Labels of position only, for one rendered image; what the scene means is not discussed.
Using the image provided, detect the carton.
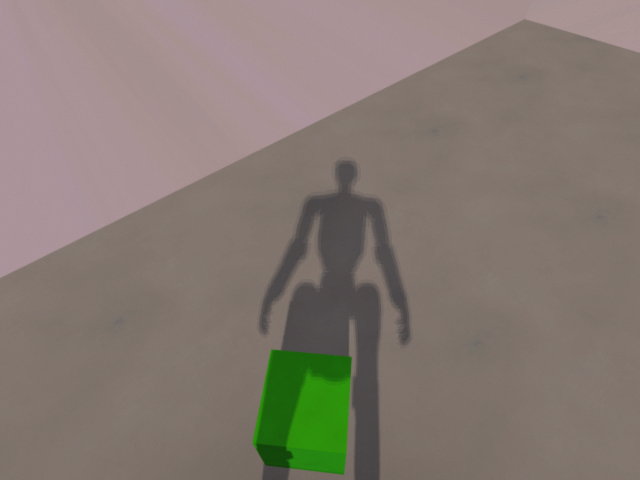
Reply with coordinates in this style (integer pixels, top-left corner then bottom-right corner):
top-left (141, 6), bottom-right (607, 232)
top-left (252, 349), bottom-right (352, 475)

